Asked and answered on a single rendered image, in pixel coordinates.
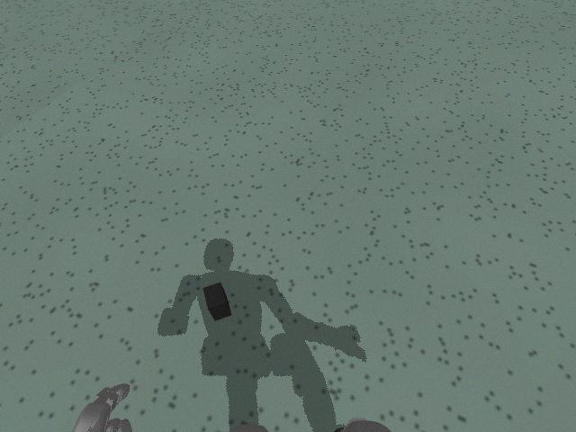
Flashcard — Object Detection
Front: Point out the left robot hand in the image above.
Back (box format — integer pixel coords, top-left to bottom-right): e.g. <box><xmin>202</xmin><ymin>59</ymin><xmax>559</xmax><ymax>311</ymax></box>
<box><xmin>72</xmin><ymin>383</ymin><xmax>132</xmax><ymax>432</ymax></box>

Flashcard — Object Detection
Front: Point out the carton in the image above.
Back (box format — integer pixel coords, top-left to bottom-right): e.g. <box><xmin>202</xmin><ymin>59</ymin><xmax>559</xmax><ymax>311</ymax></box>
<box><xmin>203</xmin><ymin>283</ymin><xmax>231</xmax><ymax>321</ymax></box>

